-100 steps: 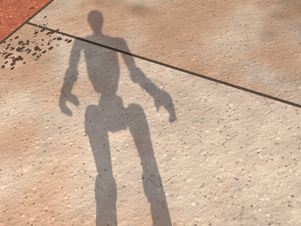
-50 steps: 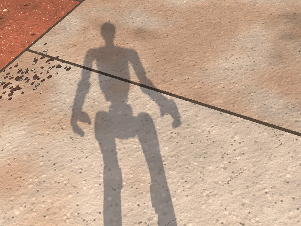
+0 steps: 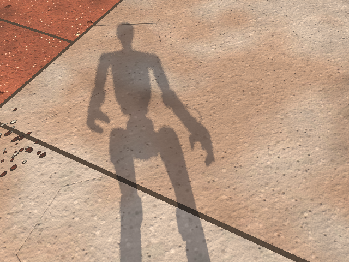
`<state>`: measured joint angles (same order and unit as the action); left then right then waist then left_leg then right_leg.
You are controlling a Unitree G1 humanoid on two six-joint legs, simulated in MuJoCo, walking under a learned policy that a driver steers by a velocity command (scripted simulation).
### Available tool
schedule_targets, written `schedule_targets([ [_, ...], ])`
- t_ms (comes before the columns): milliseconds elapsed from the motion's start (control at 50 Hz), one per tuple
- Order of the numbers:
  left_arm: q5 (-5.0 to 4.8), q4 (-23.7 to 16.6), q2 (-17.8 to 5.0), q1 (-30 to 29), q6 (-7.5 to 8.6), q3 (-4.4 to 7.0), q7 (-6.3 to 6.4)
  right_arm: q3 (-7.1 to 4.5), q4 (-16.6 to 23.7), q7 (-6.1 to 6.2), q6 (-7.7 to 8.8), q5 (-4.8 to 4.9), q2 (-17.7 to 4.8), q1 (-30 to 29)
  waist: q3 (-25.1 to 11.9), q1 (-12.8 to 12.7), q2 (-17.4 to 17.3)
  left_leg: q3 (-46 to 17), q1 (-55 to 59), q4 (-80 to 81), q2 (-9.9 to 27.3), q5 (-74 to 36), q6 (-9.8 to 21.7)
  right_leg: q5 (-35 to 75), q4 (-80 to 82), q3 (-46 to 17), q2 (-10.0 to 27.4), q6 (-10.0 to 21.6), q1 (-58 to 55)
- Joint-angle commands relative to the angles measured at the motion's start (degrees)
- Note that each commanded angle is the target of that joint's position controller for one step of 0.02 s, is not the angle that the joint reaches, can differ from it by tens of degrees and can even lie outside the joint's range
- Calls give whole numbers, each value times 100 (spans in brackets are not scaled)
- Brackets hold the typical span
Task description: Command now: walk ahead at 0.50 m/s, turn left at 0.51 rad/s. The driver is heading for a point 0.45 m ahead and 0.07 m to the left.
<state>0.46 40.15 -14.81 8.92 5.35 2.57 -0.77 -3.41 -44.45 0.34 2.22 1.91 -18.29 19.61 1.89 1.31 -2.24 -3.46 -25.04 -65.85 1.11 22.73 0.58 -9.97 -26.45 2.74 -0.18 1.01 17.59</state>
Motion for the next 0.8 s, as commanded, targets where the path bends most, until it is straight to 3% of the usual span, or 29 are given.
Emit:
schedule_targets([
  [20, 15, -91, -603, 192, 92, 201, 16, -111, 522, -31, -49, -11, -273, -69, -118, -146, 919, -202, -1244, -117, 605, -519, -85, 244, 1672, -1405, 1561, 977, -986],
  [120, -1, 142, -881, 247, 158, 321, 58, -70, 796, -96, -87, -69, -147, -588, 46, -173, 585, -179, -1443, 1090, 652, -1664, -170, 1108, 1928, -358, 1529, 1037, -1100],
  [180, -26, 201, -1031, 186, 58, 351, 128, -24, 986, -221, -23, -128, -56, -1173, 279, -318, 488, 235, -1021, 2281, 465, -2391, -117, 2222, 1682, 371, 1339, 849, -1025],
  [240, -138, 300, -1229, 374, -67, 406, 196, -96, 1176, -363, -14, -146, -180, -1338, 44, -335, 670, 515, -575, 2863, 234, -2358, -20, 3179, 1133, 603, 1407, 642, -1405],
  [280, -283, 257, -1359, 256, -139, 463, 236, -230, 1160, -419, -56, -166, -434, -938, -237, -54, 816, 674, -21, 3104, -41, -1902, 165, 3849, 340, 655, 1432, 494, -1557],
  [300, -342, 214, -1350, 164, -176, 469, 249, -352, 1034, -408, -69, -180, -638, -386, -516, 262, 720, 758, 661, 3455, -254, -2036, 320, 3928, -467, 744, 1302, 356, -1464],
  [320, -326, 191, -1171, 247, -174, 409, 236, -501, 864, -317, -80, -204, -927, 251, -872, 565, 405, 707, 1635, 3897, -406, -2757, 523, 3273, -1604, 852, 971, 87, -1072],
  [340, 14, 87, -638, 709, -174, 231, 177, -582, 909, -154, -111, -211, -1444, 384, -1298, 317, -1049, -842, 3101, 3684, 827, -5897, 982, -957, -3492, 874, 448, -324, 459],
  [360, 118, 25, -478, 1282, -170, 103, 115, -494, 1302, -134, -68, -429, -1718, -94, -2246, -170, -1548, -3385, 3983, 3653, 2308, -7735, 2377, -3564, -5420, -75, -437, -649, 1738],
  [380, -29, 147, -1050, 1046, -226, 197, 84, -430, 1448, -216, -70, -362, -1339, -299, -2843, 221, -532, -3047, 3804, 3980, 2150, -6913, 2366, -3000, -5683, -940, -135, -573, 1712],
  [400, -131, 62, -1126, 651, -307, 215, 117, -381, 1464, -234, -75, -270, -1140, -678, -2152, 121, -277, -2388, 3202, 4026, 1768, -5890, 2025, -2536, -5460, -866, 26, -471, 1901],
  [420, -74, 122, -1034, 522, -405, 213, 216, -335, 1435, -206, -126, -152, -919, -895, -1597, 7, 143, -1962, 2511, 4121, 1421, -4999, 1640, -2122, -5048, -842, 209, -469, 1952],
  [440, -39, 120, -1021, 411, -517, 219, 303, -287, 1434, -155, -194, -107, -804, -1039, -1234, -84, 75, -1817, 1822, 4265, 1243, -4521, 1481, -1889, -4745, -873, 260, -499, 1759],
  [460, -60, 187, -1050, 564, -610, 234, 313, -251, 1441, -122, -244, -170, -773, -1180, -1155, -246, -48, -1599, 1277, 4377, 1171, -4402, 1429, -1751, -4706, -804, 230, -528, 1334],
  [500, -52, 312, -901, 791, -712, 203, 357, -194, 1391, -66, -242, -312, -714, -1269, -1265, -307, -251, -1302, 930, 4417, 1169, -4916, 1490, -1649, -4748, -663, 90, -605, 992],
  [540, -72, 354, -819, 784, -774, 181, 444, -116, 1268, 6, -235, -359, -616, -1287, -1362, -270, -267, -1113, 899, 4439, 1197, -5034, 1504, -1606, -4749, -651, 25, -667, 949],
  [580, -112, 402, -769, 927, -810, 174, 432, 9, 1151, 62, -245, -361, -344, -1404, -1501, -345, -284, -899, 755, 4740, 994, -2312, 1340, -1168, -4253, -666, 209, -663, 712],
  [600, -88, 406, -648, 968, -807, 135, 382, 54, 1073, 78, -239, -363, -219, -1527, -1395, -406, -510, -755, 585, 4931, 796, -757, 1156, -945, -3617, -558, 308, -666, 529],
  [640, -47, 337, -662, 811, -762, 101, 302, -50, 923, 104, -228, -363, -511, -1529, -1052, -263, -1058, -795, 306, 5273, 769, 709, 1000, -1031, -2829, -202, 240, -606, 132],
  [680, -74, 332, -823, 812, -712, 126, 269, -154, 780, 116, -225, -315, -771, -1322, -853, -145, -989, -991, 345, 5383, 1032, 1239, 1008, -1400, -2356, 4, 152, -410, -65],
  [720, -81, 473, -771, 1101, -689, 119, 260, -191, 695, 119, -206, -171, -788, -1315, -638, -246, -785, -1031, 346, 5409, 1209, 1606, 940, -1601, -1705, 182, 114, -88, -327],
  [760, -19, 760, -360, 1407, -692, 12, 232, -103, 633, 110, -221, -38, -423, -1511, 32, -438, -304, -650, 86, 4919, 896, 1296, 678, -1156, -33, 225, 38, 290, -602],
  [780, 61, 814, -259, 1533, -644, -49, 196, -39, 606, 101, -218, -43, -134, -1416, 145, -357, 276, -291, -135, 3971, 525, 816, 415, -1399, 639, -616, 418, 505, -755],
  [800, 81, 722, -444, 1552, -602, -84, 213, 61, 613, 40, -182, -194, 301, -1207, -83, -84, 1536, 502, -804, 2238, -91, 628, -49, -859, 1006, -2129, 1539, 808, -1125],
])
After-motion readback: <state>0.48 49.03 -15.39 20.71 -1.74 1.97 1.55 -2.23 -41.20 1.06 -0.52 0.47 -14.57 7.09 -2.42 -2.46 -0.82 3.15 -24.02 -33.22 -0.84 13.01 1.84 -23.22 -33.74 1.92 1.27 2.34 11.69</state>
